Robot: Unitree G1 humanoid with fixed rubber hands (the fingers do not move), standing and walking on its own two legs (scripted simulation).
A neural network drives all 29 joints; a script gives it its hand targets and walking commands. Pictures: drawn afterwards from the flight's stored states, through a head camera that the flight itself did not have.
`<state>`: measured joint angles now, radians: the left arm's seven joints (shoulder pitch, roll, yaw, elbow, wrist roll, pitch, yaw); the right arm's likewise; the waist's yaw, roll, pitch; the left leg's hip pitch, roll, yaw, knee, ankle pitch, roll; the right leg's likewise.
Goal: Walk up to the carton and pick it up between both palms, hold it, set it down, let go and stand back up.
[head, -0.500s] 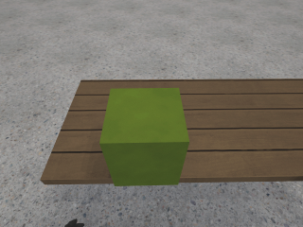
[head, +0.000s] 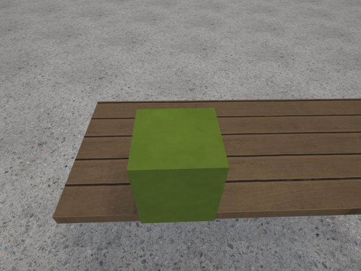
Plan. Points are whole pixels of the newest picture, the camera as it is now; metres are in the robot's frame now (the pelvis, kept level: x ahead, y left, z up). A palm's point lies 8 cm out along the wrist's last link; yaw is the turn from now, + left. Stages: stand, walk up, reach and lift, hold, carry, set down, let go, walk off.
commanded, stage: stand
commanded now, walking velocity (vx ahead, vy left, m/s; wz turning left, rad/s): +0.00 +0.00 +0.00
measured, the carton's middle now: (177, 166) +0.41 +0.01 -0.01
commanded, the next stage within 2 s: none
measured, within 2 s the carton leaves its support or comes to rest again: neither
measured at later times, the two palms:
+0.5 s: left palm out of the picture -0.05 +0.21 -0.14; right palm out of the picture -0.04 -0.20 -0.15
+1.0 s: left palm out of the picture -0.06 +0.19 -0.15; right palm out of the picture -0.06 -0.20 -0.15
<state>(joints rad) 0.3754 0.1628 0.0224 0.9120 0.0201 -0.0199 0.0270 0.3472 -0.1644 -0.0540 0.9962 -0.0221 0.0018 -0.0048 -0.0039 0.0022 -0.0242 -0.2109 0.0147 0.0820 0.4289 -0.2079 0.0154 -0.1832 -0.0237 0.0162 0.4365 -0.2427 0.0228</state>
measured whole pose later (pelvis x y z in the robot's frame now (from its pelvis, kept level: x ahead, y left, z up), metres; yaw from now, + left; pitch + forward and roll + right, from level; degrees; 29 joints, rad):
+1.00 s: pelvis -0.02 +0.00 +0.00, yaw +0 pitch -1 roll +0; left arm 0.39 0.08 0.00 1.12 0.01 -0.02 0.04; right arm 0.34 -0.11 -0.02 1.16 -0.01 0.01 -0.03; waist -0.01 0.01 0.00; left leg -0.23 0.01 0.08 0.43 -0.18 0.02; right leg -0.21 -0.02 0.02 0.45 -0.22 0.02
